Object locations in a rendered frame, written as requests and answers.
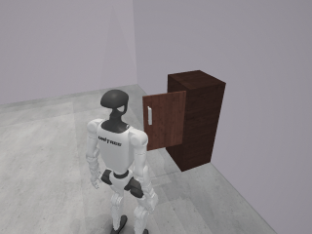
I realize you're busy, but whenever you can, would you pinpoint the left robot hand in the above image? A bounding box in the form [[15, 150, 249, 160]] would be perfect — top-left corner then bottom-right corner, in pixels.
[[90, 171, 103, 189]]

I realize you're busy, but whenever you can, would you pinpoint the cupboard door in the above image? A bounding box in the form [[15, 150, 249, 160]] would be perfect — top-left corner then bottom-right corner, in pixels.
[[142, 91, 186, 151]]

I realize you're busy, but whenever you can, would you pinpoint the robot right thigh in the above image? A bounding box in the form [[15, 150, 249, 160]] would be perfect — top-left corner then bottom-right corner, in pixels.
[[128, 178, 149, 220]]

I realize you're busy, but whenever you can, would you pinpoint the right robot forearm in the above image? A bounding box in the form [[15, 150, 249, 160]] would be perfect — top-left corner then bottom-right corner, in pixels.
[[137, 165, 155, 200]]

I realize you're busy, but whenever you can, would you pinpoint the left robot upper arm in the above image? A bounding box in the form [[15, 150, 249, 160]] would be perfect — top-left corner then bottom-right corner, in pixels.
[[86, 118, 103, 158]]

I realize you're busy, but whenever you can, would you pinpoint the right robot upper arm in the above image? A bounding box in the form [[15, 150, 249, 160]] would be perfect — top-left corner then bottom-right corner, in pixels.
[[129, 129, 148, 177]]

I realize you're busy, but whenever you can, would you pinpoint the robot left foot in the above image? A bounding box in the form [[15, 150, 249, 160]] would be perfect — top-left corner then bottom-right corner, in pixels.
[[110, 214, 128, 234]]

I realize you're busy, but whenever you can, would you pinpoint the left robot forearm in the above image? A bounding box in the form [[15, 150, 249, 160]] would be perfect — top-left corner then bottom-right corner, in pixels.
[[85, 154, 100, 176]]

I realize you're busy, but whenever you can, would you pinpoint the right robot hand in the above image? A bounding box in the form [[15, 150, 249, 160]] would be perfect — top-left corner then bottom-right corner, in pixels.
[[143, 193, 159, 215]]

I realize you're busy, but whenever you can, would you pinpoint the handle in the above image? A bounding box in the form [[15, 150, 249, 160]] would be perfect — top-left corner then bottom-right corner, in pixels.
[[147, 106, 152, 125]]

